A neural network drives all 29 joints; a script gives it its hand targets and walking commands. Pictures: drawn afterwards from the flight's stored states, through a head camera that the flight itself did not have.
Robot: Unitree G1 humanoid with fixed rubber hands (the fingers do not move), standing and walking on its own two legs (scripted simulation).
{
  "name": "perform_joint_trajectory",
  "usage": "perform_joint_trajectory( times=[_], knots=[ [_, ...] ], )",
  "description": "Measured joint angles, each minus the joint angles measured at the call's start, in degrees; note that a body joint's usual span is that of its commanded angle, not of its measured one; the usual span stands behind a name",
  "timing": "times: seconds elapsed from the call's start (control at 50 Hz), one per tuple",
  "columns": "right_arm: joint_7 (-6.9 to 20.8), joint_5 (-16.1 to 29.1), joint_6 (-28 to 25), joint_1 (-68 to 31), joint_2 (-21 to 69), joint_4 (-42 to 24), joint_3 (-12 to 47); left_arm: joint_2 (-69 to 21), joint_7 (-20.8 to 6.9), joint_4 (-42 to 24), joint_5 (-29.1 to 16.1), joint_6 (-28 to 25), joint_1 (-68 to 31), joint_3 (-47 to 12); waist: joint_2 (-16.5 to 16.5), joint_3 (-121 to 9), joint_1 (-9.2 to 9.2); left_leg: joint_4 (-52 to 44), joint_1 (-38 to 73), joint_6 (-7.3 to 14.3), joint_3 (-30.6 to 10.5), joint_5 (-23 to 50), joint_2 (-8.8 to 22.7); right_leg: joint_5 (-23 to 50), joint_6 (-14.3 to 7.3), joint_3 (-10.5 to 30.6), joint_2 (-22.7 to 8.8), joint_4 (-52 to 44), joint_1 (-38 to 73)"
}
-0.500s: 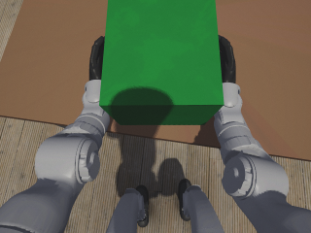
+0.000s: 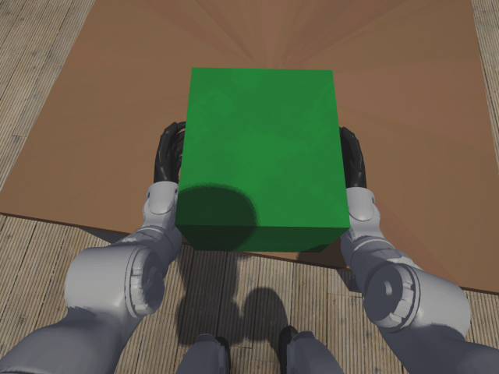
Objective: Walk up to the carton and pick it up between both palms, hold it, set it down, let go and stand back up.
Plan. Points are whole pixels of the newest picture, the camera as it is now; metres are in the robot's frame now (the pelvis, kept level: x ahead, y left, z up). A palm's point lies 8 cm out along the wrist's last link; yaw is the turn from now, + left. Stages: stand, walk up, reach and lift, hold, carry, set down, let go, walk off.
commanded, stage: reach and lift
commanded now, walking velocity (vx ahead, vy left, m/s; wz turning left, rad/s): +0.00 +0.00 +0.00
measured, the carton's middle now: (259, 165) +0.43 -0.01 +0.00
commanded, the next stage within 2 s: none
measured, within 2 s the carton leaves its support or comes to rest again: leaves its support in 1.22 s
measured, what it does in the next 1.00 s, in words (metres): stands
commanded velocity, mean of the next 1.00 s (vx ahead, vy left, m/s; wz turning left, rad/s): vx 0.00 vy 0.00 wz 0.00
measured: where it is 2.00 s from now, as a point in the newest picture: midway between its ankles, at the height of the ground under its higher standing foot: outside the picture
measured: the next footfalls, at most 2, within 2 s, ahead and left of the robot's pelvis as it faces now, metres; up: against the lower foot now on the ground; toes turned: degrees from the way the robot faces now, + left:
none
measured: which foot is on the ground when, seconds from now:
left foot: down 0.00-1.00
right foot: down 0.00-1.00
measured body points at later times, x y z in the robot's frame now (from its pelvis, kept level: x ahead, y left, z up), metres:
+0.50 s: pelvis +0.00 +0.00 +0.00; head +0.16 +0.00 +0.42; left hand +0.45 +0.14 -0.03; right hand +0.43 -0.16 -0.03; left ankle +0.00 +0.11 -0.69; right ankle +0.02 -0.12 -0.69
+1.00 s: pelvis +0.00 +0.00 -0.01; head +0.15 +0.00 +0.41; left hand +0.45 +0.14 -0.03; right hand +0.44 -0.16 -0.03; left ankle +0.00 +0.11 -0.69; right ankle +0.02 -0.12 -0.69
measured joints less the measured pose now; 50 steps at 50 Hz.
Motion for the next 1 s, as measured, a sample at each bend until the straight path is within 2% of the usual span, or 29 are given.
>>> perform_joint_trajectory(
  times=[0.3,0.74,1.0],
  knots=[
    [0.8,-1.3,0.5,-1.5,-0.7,1.0,-1.3,0.1,0.5,0.4,-0.2,0.2,-0.7,-0.1,0.4,-0.9,0.25,-1.1,-1.4,0.5,0.8,1.0,0.0,1.4,0.3,0.8,0.0,-1.3,-1.5],
    [-0.4,0.7,-1.2,-2.6,-1.2,4.7,0.9,1.0,-0.1,2.7,-1.9,-0.8,-1.6,-1.8,0.1,-1.5,-0.26,0.0,-2.1,0.1,0.1,0.6,0.0,0.5,-0.1,0.1,0.0,0.3,-2.3],
    [-1.2,6.0,-1.1,-4.0,-2.4,8.9,6.6,0.7,0.2,4.8,-7.2,-0.3,-2.2,-7.2,0.5,-3.3,-0.03,2.8,-3.7,0.0,-0.4,-0.9,0.4,-0.6,-0.2,-0.3,0.4,2.3,-3.5]
  ],
)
